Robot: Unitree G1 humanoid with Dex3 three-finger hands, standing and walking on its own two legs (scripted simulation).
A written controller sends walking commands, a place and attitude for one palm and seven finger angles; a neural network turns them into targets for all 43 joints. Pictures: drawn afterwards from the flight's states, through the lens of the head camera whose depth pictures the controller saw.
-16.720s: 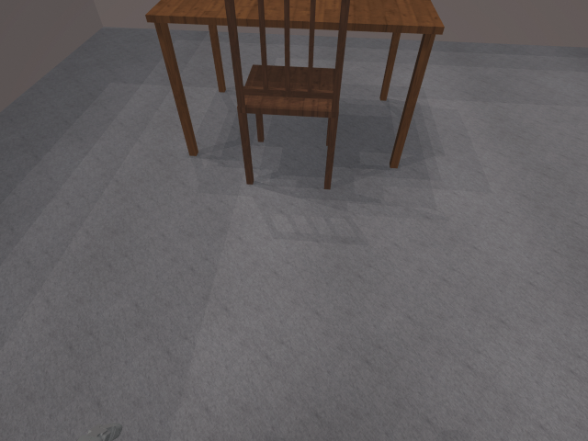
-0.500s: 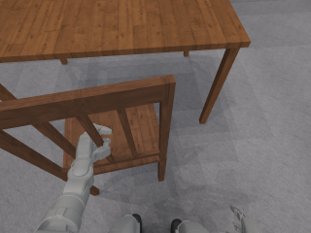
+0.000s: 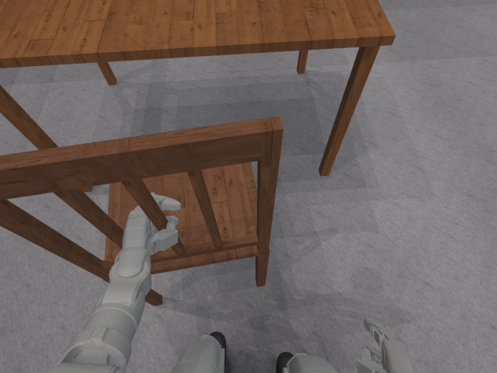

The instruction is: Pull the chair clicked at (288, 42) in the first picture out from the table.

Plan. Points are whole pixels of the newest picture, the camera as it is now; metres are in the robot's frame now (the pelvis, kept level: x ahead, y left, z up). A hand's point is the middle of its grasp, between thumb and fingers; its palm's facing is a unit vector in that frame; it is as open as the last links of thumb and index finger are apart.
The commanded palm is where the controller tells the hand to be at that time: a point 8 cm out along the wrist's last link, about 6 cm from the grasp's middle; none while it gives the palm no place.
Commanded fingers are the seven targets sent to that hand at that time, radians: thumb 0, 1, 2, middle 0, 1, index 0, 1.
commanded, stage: step backward, pulling the chair out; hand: left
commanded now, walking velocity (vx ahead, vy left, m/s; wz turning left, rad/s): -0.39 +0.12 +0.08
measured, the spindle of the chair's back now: (161, 222) +0.37 +0.17 -0.07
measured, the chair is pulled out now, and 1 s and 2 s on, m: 0.30 0.53 0.62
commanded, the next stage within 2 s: stop walking, hand still on the chair in 0.94 s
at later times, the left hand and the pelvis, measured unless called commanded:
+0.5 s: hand (171, 300) +0.23 +0.14 -0.06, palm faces +0.03 -0.99 -0.17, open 4.9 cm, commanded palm +0.20 +0.19 -0.06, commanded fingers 0.00 0.90 0.90 -0.50 -1.45 -0.50 -1.45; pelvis -0.11 +0.00 +0.00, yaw +2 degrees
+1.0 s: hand out of the picture +0.11 +0.13 -0.06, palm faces +0.04 -0.99 -0.16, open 4.9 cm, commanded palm +0.08 +0.18 -0.06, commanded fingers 0.00 0.90 0.90 -0.50 -1.45 -0.50 -1.45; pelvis -0.23 +0.00 +0.00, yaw +0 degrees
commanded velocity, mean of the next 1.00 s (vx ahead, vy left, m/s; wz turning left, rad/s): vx -0.35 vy -0.02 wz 0.02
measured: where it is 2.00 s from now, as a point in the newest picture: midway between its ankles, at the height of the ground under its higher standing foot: outside the picture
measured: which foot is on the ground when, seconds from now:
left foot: down 0.00-0.00, up 0.02-0.22, down 0.24-1.00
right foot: down 0.00-0.72, up 0.74-0.90, down 0.92-1.00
